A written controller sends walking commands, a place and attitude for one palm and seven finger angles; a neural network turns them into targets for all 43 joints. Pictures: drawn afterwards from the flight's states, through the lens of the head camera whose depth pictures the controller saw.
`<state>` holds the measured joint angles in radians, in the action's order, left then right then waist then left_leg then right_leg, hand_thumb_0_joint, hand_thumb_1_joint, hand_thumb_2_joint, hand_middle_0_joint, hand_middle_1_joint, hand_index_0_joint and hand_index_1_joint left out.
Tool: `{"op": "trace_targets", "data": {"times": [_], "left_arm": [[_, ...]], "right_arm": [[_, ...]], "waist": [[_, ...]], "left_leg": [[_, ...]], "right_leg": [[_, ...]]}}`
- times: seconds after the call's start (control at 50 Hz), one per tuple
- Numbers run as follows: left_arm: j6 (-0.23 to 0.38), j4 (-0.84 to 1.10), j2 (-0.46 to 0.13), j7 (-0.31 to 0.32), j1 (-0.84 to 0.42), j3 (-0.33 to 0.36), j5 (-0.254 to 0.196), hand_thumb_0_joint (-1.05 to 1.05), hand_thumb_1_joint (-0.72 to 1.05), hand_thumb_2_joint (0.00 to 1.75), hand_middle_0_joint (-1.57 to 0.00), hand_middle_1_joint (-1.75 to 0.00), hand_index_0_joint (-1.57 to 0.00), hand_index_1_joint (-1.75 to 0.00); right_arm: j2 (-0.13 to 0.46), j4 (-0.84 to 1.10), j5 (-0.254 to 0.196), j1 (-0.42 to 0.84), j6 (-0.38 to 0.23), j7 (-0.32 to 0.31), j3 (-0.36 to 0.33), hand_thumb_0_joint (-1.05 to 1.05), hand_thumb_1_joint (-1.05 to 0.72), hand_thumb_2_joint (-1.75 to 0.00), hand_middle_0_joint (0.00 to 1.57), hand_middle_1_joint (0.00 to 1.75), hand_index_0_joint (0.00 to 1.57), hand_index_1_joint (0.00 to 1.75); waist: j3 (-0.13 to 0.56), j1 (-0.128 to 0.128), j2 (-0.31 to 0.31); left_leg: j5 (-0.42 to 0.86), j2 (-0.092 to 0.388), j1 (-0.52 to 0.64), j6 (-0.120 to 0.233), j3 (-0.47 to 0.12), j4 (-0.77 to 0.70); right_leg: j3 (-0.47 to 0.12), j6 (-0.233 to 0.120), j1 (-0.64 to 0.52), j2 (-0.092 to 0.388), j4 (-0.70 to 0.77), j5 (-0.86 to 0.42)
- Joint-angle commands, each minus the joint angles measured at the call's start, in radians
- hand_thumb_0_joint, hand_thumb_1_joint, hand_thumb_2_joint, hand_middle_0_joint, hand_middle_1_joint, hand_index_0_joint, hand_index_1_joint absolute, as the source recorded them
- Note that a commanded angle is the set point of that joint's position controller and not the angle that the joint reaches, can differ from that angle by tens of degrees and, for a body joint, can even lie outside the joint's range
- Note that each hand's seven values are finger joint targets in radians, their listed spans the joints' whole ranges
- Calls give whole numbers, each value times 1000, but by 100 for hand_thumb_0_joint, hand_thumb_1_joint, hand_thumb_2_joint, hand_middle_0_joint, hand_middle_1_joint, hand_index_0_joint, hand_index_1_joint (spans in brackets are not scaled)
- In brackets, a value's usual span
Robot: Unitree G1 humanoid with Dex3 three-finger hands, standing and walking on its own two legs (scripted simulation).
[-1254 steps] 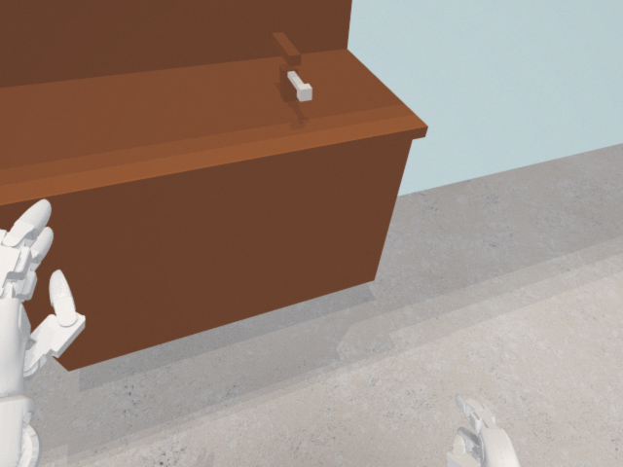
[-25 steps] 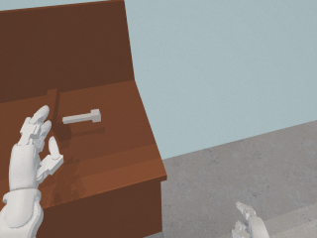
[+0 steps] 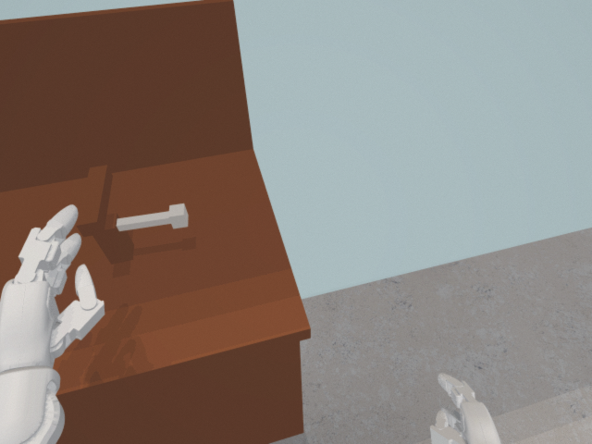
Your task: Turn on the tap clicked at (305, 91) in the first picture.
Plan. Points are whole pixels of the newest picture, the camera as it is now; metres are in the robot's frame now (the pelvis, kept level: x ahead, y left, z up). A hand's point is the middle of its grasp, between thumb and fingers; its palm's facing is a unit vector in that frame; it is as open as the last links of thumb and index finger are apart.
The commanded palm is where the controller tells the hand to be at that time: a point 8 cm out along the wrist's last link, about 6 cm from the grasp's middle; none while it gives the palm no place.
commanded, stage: step back with the hand held close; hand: left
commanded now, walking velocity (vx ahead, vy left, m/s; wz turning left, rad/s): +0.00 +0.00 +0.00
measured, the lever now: (178, 216) +0.43 +0.25 +0.06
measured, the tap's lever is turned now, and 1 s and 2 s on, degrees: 86 86 86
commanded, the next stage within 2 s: stop stepping back and stand still in 1.32 s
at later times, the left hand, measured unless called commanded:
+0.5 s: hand (74, 347) +0.16 +0.24 +0.14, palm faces +0.32 -0.83 -0.45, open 7.4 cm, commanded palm +0.11 +0.29 +0.17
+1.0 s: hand out of the picture +0.08 +0.29 +0.17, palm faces +0.47 -0.77 -0.44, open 7.4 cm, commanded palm +0.03 +0.31 +0.17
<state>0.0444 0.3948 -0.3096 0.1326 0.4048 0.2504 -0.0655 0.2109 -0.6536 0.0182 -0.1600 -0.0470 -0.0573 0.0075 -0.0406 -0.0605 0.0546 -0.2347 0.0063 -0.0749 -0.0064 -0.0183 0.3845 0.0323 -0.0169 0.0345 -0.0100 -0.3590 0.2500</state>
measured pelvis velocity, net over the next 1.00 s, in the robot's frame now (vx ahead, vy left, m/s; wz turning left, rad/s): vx -0.12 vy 0.02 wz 0.05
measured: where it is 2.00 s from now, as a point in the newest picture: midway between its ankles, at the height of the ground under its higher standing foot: outside the picture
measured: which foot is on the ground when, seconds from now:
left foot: down 0.00-1.00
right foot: down 0.00-0.80, up 0.82-1.00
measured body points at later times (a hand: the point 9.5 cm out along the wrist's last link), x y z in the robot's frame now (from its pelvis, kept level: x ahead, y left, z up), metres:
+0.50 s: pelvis -0.05 +0.01 -0.01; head -0.03 +0.00 +0.44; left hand +0.14 +0.29 +0.17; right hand +0.14 -0.23 -0.09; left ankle -0.01 +0.12 -0.74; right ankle -0.03 -0.11 -0.74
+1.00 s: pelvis -0.12 +0.02 -0.01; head -0.10 +0.03 +0.44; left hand +0.05 +0.33 +0.19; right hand +0.05 -0.19 -0.10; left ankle -0.01 +0.13 -0.74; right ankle -0.25 -0.09 -0.70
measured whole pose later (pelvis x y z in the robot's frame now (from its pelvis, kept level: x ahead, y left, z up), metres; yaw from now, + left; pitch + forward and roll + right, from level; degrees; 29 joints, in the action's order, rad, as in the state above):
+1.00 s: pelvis -0.12 +0.02 -0.01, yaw +3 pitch +4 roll -3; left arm 0.16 0.52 -0.39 0.16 0.48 0.38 -0.03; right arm 0.17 -0.60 0.01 -0.23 -0.04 -0.06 0.00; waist 0.06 -0.01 0.04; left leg -0.02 0.02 -0.44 0.03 -0.02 0.38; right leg 0.02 0.00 0.20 -0.08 -0.70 0.44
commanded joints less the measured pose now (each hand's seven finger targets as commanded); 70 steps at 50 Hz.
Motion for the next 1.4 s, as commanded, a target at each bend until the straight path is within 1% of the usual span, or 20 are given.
{"op": "trace_targets", "data": {"times": [0.0, 0.06, 0.08, 0.18, 0.36, 0.5, 0.68, 0.74, 0.8, 0.82, 0.94, 1.02, 1.1, 1.14, 1.18, 1.22, 1.24, 1.28, 1.34, 1.38], "left_arm": [[72, 231, -192, 14, -99, 121, 1, 0, 90, 90, -20, -30, -20, -30], [79, 254, -193, 12, -108, 122, -2, 0, 90, 90, -20, -30, -20, -30], [107, 312, -325, 15, -220, 259, -2, 0, 90, 90, -20, -30, -20, -30], [82, 161, -160, -17, 21, 123, 8, 0, 90, 90, -20, -30, -20, -30], [104, 332, -269, 12, 46, 210, 11, 0, 90, 90, -20, -30, -20, -30], [118, 292, -230, 24, 53, 188, 17, 0, 90, 90, -20, -30, -20, -30], [141, 265, -235, 43, -12, 153, 26, 0, 90, 90, -20, -30, -20, -30], [159, 328, -251, 55, -40, 173, 37, 0, 90, 90, -20, -30, -20, -30], [176, 376, -275, 55, -84, 239, 79, 0, 90, 90, -20, -30, -20, -30], [178, 358, -267, 49, -88, 240, 86, 0, 90, 90, -20, -30, -20, -30], [159, 292, -180, 24, 140, 169, 23, 0, 90, 90, -20, -30, -20, -30], [173, 316, -188, 2, 17, 136, 12, 0, 90, 90, -20, -30, -20, -30], [185, 349, -296, 6, -151, 180, 19, 0, 90, 90, -20, -30, -20, -30], [184, 296, -294, -4, -128, 201, 21, 0, 90, 90, -20, -30, -20, -30], [184, 289, -285, -15, -61, 210, 14, 0, 90, 90, -20, -30, -20, -30], [162, 299, -240, -14, -1, 193, 7, 0, 90, 90, -20, -30, -20, -30], [154, 286, -220, -16, 1, 175, 0, 0, 90, 90, -20, -30, -20, -30], [119, 280, -215, -8, -7, 186, 1, 0, 90, 90, -20, -30, -20, -30], [94, 279, -232, 2, 90, 206, -10, 0, 90, 90, -20, -30, -20, -30], [97, 328, -249, 0, 130, 206, 0, 0, 90, 90, -20, -30, -20, -30]], "right_arm": [[113, 155, -5, 138, -54, -11, -44, 0, -90, -90, 20, 30, 20, 30], [111, 166, -3, 140, -58, -10, -42, 0, -90, -90, 20, 30, 20, 30], [118, 211, -17, 145, -34, -16, -39, 0, -90, -90, 20, 30, 20, 30], [116, 219, -19, 115, 27, -17, -53, 0, -90, -90, 20, 30, 20, 30], [117, 272, -23, 123, 61, -37, -65, 0, -90, -90, 20, 30, 20, 30], [133, 268, -24, 111, 42, -42, -69, 0, -90, -90, 20, 30, 20, 30], [119, 235, -29, 78, 19, -37, -59, 0, -90, -90, 20, 30, 20, 30], [133, 244, -20, 94, 4, -45, -49, 0, -90, -90, 20, 30, 20, 30], [155, 267, -10, 123, -19, -53, -59, 0, -90, -90, 20, 30, 20, 30], [131, 252, -4, 101, -25, -48, -68, 0, -90, -90, 20, 30, 20, 30], [84, 196, -11, 82, -56, -7, -61, 0, -90, -90, 20, 30, 20, 30], [80, 144, -9, 73, -39, -2, -45, 0, -90, -90, 20, 30, 20, 30], [82, 165, -34, 113, -28, -30, -70, 0, -90, -90, 20, 30, 20, 30], [89, 204, -49, 129, -25, -30, -81, 0, -90, -90, 20, 30, 20, 30], [87, 214, -46, 145, -12, -28, -65, 0, -90, -90, 20, 30, 20, 30], [101, 212, -32, 135, 2, 0, -60, 0, -90, -90, 20, 30, 20, 30], [103, 201, -21, 134, -4, 13, -65, 0, -90, -90, 20, 30, 20, 30], [105, 203, -10, 152, -15, 15, -63, 0, -90, -90, 20, 30, 20, 30], [109, 234, -13, 175, -7, 5, -70, 0, -90, -90, 20, 30, 20, 30], [99, 247, -28, 169, 4, -3, -78, 0, -90, -90, 20, 30, 20, 30]], "waist": [[102, 1, 15], [109, -3, 0], [48, 18, 5], [172, 38, -63], [246, 35, -9], [174, 45, 40], [96, 69, -150], [85, 67, 6], [114, 40, 328], [121, 41, 290], [191, 23, 167], [236, 41, 35], [348, 32, -335], [277, 36, -362], [255, 49, -119], [305, 35, 208], [288, 27, 243], [171, 19, 240], [132, 3, 187], [110, 2, -69]], "left_leg": [[271, 0, 35, 27, 14, -29], [275, -1, 36, 31, 13, -28], [278, 28, -29, 48, -10, 31], [406, 57, -6, 37, -10, 92], [433, 77, -64, 38, -40, 71], [58, 87, -230, 50, -86, -5], [-119, 17, -116, 20, -25, 254], [-230, 80, -209, 52, -138, 71], [-667, 272, -728, 155, -418, -359], [-626, 284, -735, 162, -401, -371], [-160, 169, -152, 73, -185, -209], [279, 117, 92, 11, -29, 41], [361, 27, 56, 28, 134, 222], [226, -11, -69, 37, 146, 222], [520, 32, 58, 49, 119, 128], [881, 211, 204, 105, -49, 17], [666, 282, 58, 120, -110, -77], [17, 276, -272, 105, -103, -266], [-205, 206, -436, 62, -35, -240], [-280, 66, -385, -11, 70, 75]], "right_leg": [[-10, -8, 13, 11, 47, -260], [-10, -7, 8, 13, 40, -273], [-90, 3, 110, 61, 72, -358], [-69, 12, 109, 114, 3, -493], [-56, 21, 138, 87, -66, -385], [-73, 19, 151, 56, -61, -141], [-143, -45, 532, 195, 127, 292], [-83, -9, 476, 103, -6, 274], [-24, 55, -41, -85, -555, 57], [-36, 53, -31, -79, -674, 78], [-12, 7, 255, -66, -230, 252], [-99, 3, 299, 31, 157, -181], [-109, 127, 154, 118, -19, -1077], [-76, 141, 83, 125, -108, -1246], [-64, 125, 197, 89, -198, -1024], [-67, 87, 358, -29, -415, -60], [-107, 59, 307, -52, -508, 298], [-67, 20, 153, -59, -508, 263], [-1, 14, 52, -51, -262, 166], [-97, 3, 212, 65, 70, 126]]}}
